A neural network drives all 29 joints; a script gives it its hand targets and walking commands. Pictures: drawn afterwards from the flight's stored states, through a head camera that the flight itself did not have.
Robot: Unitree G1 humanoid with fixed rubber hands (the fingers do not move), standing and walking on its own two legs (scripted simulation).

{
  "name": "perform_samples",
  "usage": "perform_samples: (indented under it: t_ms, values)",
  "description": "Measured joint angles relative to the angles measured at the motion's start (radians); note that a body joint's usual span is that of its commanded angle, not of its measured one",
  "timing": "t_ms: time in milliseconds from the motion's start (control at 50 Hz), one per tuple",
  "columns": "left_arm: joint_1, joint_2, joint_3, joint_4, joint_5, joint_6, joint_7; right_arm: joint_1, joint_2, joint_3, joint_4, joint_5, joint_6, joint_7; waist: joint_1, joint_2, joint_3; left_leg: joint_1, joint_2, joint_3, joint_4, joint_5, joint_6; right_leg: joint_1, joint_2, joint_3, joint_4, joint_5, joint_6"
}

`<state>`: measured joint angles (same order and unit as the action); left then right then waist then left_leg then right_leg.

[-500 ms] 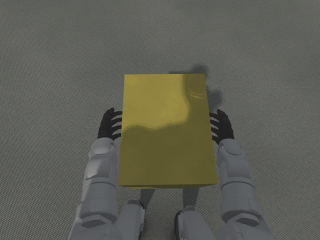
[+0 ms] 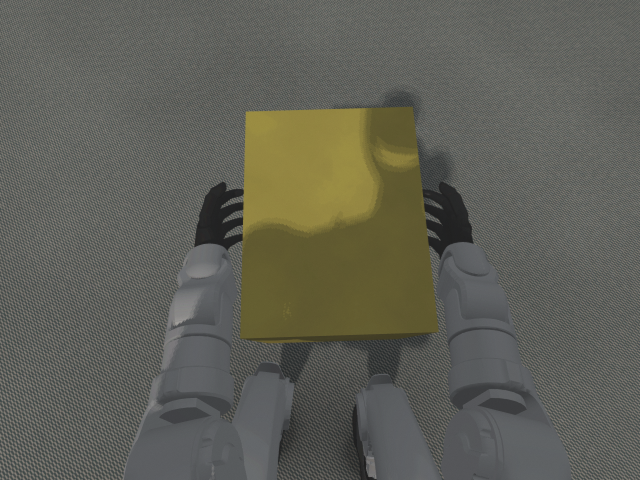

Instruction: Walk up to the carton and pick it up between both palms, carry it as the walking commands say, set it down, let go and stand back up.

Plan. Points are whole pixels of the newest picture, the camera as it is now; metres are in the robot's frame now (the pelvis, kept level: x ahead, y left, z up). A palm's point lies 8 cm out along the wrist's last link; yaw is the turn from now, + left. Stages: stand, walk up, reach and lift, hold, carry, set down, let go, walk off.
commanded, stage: set down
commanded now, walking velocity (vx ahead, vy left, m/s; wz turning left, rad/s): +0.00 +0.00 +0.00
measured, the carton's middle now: (331, 240) +0.44 +0.01 -0.14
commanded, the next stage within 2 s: none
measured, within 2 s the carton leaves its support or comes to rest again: neither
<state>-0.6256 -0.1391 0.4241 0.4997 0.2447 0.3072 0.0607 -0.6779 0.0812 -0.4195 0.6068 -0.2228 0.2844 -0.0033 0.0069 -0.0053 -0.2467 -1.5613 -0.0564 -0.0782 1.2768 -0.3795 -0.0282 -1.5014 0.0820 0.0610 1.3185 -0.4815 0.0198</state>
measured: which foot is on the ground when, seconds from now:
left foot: down 0.00-1.00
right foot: down 0.00-1.00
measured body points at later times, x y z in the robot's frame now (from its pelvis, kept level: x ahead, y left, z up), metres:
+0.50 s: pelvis -0.01 +0.00 -0.07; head +0.23 +0.01 +0.31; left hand +0.43 +0.16 -0.16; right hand +0.45 -0.15 -0.16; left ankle +0.09 +0.12 -0.59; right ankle +0.05 -0.12 -0.59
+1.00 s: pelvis -0.03 +0.00 -0.14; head +0.25 +0.00 +0.21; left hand +0.45 +0.16 -0.25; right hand +0.47 -0.15 -0.25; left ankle +0.09 +0.13 -0.59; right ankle +0.05 -0.12 -0.59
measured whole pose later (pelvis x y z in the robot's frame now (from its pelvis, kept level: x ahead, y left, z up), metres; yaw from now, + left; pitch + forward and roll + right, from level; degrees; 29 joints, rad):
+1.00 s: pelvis -0.03 +0.00 -0.14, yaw -1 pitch +45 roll -1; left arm -0.98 0.01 0.42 0.70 0.14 0.26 0.11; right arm -1.03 -0.07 -0.36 0.81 -0.12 0.25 -0.08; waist 0.03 -0.01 -0.12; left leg -2.08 -0.11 -0.10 1.78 -0.47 -0.08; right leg -2.03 0.15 0.06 1.83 -0.58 0.05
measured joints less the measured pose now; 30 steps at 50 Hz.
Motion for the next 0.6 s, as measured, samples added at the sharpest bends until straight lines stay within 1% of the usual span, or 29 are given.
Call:
perform_samples:
  t_ms: [360, 600]
  values:
    - [-0.106, 0.054, -0.025, 0.082, -0.067, -0.029, 0.037, -0.105, -0.064, 0.031, 0.081, 0.059, -0.029, -0.031, 0.006, 0.002, 0.001, -0.22, -0.026, -0.012, 0.203, -0.054, -0.014, -0.218, 0.021, 0.003, 0.206, -0.06, 0.009]
    - [-0.198, 0.093, -0.025, 0.139, -0.095, -0.044, 0.046, -0.19, -0.1, 0.046, 0.126, 0.084, -0.039, -0.052, 0.011, 0.001, 0.036, -0.337, -0.037, -0.017, 0.323, -0.078, -0.027, -0.338, 0.04, 0.004, 0.33, -0.086, 0.015]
